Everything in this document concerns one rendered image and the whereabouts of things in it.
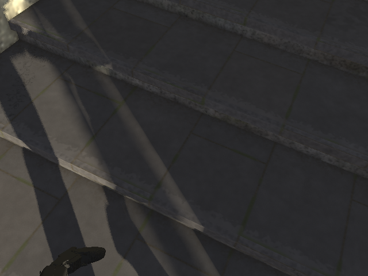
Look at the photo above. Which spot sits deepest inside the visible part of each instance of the robot left hand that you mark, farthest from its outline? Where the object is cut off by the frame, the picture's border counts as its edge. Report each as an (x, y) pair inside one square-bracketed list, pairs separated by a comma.
[(72, 259)]

